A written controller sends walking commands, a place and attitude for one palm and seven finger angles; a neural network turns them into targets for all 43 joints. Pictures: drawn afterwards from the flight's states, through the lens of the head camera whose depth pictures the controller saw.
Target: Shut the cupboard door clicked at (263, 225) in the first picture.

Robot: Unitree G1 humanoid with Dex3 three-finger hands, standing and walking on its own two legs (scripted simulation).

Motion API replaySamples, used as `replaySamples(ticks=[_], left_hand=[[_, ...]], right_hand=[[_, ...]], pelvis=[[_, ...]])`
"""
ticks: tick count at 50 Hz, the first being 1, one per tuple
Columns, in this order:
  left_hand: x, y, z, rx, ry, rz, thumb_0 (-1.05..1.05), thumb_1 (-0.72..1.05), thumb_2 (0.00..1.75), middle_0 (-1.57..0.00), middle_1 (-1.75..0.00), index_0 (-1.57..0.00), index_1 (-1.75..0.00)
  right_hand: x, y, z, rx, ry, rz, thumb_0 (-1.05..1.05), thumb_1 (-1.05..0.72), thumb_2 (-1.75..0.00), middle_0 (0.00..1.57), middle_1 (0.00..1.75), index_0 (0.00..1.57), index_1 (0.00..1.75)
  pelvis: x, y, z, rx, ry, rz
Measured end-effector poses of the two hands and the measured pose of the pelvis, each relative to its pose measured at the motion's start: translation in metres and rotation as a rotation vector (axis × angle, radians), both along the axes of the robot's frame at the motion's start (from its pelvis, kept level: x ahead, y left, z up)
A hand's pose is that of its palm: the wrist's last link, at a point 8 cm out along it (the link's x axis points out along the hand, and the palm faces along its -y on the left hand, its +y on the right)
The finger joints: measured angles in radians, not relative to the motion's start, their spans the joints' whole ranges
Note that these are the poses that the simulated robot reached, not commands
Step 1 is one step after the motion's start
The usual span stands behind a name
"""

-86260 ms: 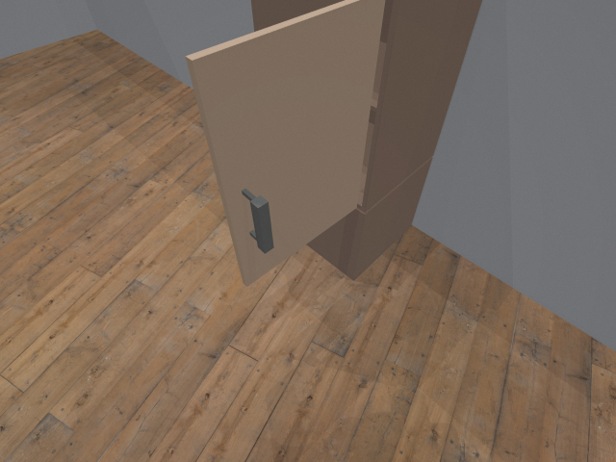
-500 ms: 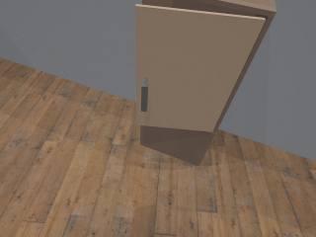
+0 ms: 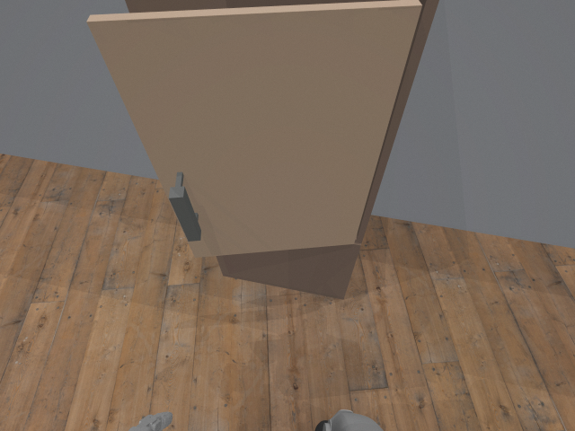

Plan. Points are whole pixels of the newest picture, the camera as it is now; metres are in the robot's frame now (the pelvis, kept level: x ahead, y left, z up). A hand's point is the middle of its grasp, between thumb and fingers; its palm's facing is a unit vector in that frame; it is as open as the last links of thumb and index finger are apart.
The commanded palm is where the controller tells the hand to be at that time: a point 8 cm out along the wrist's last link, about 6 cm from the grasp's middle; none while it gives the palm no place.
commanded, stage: come to a stop and stand still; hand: left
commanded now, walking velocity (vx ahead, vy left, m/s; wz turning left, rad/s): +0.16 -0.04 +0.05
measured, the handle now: (187, 207) +0.51 +0.21 -0.08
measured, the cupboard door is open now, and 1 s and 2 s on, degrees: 18 18 18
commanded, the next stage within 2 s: look again from close up in 1.48 s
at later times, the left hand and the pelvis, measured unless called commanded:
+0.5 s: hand out of the picture +0.11 +0.18 -0.17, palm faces +0.11 -0.97 -0.20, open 7.3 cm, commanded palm none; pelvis +0.08 +0.00 +0.01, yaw +1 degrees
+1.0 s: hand out of the picture +0.05 +0.14 -0.15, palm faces +0.03 -0.97 -0.23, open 7.3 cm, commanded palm none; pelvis +0.01 -0.05 +0.02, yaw +1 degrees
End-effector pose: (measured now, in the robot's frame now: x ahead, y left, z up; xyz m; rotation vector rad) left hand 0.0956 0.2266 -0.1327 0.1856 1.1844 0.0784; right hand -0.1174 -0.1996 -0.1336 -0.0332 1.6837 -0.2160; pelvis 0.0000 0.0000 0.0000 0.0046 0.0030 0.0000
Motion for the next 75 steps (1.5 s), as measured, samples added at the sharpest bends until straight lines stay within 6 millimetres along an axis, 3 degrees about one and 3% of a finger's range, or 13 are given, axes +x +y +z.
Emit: replaySamples(ticks=[4,9,12,17,22,27,35,42,49,54,65,75], left_hand=[[0.011,-0.017,0.012,0.005,-0.007,0.060,0.00,0.92,0.90,-0.20,-0.29,-0.20,-0.29],[0.018,-0.016,0.026,0.049,0.012,0.088,-0.01,0.95,0.90,-0.20,-0.30,-0.21,-0.29],[0.018,-0.018,0.025,0.053,0.042,0.095,-0.01,0.95,0.90,-0.20,-0.30,-0.21,-0.29],[0.015,-0.016,0.017,0.037,0.080,0.132,0.00,0.93,0.90,-0.20,-0.30,-0.21,-0.29],[0.009,-0.005,0.000,0.012,0.115,0.169,0.01,0.92,0.90,-0.20,-0.30,-0.21,-0.29],[0.003,0.008,-0.006,0.016,0.152,0.174,0.01,0.91,0.90,-0.20,-0.30,-0.20,-0.29],[-0.006,0.017,0.008,0.060,0.142,0.129,0.01,0.91,0.90,-0.20,-0.29,-0.20,-0.29],[-0.024,-0.006,0.014,0.102,0.083,0.101,0.01,0.91,0.90,-0.20,-0.29,-0.20,-0.29],[-0.052,-0.042,0.019,0.044,0.117,0.089,0.01,0.91,0.90,-0.20,-0.30,-0.20,-0.29],[-0.063,-0.045,0.006,0.018,0.116,0.121,0.01,0.93,0.90,-0.21,-0.30,-0.21,-0.29],[-0.111,-0.054,0.006,-0.021,0.191,0.145,0.01,0.92,0.90,-0.20,-0.30,-0.20,-0.29],[-0.146,-0.057,0.005,-0.040,0.278,0.165,0.01,0.91,0.90,-0.20,-0.30,-0.20,-0.29]], right_hand=[[0.068,-0.024,0.000,-0.009,-0.091,0.037,0.01,-0.90,-0.89,0.21,0.30,0.20,0.30],[0.170,-0.044,0.004,-0.035,-0.289,0.107,0.01,-0.91,-0.89,0.20,0.30,0.20,0.30],[0.220,-0.049,0.006,-0.049,-0.379,0.128,0.01,-0.92,-0.89,0.20,0.30,0.20,0.30],[0.274,-0.048,0.011,-0.061,-0.459,0.166,0.01,-0.92,-0.89,0.20,0.30,0.20,0.30],[0.299,-0.039,0.014,-0.090,-0.480,0.207,0.01,-0.91,-0.89,0.20,0.30,0.20,0.30],[0.292,-0.030,0.018,-0.111,-0.463,0.241,0.01,-0.91,-0.89,0.20,0.30,0.20,0.30],[0.245,-0.036,0.015,-0.098,-0.420,0.209,0.01,-0.90,-0.89,0.21,0.30,0.20,0.30],[0.190,-0.067,-0.005,-0.056,-0.377,0.140,0.01,-0.90,-0.89,0.21,0.30,0.21,0.30],[0.146,-0.088,0.003,-0.066,-0.314,0.103,0.01,-0.90,-0.89,0.20,0.30,0.20,0.30],[0.123,-0.089,0.007,-0.092,-0.267,0.131,0.01,-0.90,-0.89,0.20,0.30,0.20,0.30],[0.109,-0.072,0.013,-0.059,-0.273,0.156,0.01,-0.90,-0.89,0.20,0.30,0.20,0.30],[0.098,-0.060,0.013,-0.050,-0.250,0.146,0.01,-0.91,-0.89,0.20,0.30,0.20,0.30]], pelvis=[[0.024,-0.013,0.011,0.006,-0.010,0.016],[0.051,-0.022,0.022,0.003,0.002,0.027],[0.063,-0.022,0.023,-0.001,0.000,0.018],[0.076,-0.017,0.019,-0.005,-0.017,0.014],[0.084,-0.006,0.010,-0.017,-0.026,0.025],[0.077,0.001,0.010,-0.010,-0.020,0.014],[0.049,-0.007,0.016,-0.027,-0.002,0.002],[0.021,-0.035,0.007,0.000,-0.013,0.004],[0.013,-0.045,0.018,0.012,-0.020,0.010],[0.006,-0.047,0.015,-0.004,-0.026,0.035],[-0.015,-0.049,0.023,-0.006,-0.047,0.025],[-0.017,-0.042,0.023,-0.006,-0.030,0.020]])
